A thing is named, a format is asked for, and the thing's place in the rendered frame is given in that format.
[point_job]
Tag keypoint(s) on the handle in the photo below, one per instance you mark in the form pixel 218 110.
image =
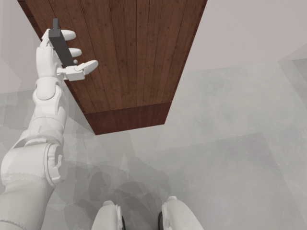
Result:
pixel 57 39

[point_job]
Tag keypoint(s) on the robot left thigh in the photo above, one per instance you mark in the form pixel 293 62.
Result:
pixel 108 218

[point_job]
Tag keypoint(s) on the left robot hand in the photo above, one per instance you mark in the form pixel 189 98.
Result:
pixel 47 60

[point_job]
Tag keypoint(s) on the robot left upper arm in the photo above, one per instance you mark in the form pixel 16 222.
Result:
pixel 30 175

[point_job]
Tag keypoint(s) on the robot right thigh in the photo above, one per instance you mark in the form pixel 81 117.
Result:
pixel 178 216

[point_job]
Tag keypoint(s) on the cupboard door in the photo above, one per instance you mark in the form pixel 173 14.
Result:
pixel 140 46

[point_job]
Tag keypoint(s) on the robot thigh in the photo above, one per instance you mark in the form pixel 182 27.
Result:
pixel 108 218
pixel 178 216

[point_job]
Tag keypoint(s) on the left robot forearm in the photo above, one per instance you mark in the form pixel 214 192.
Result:
pixel 48 121

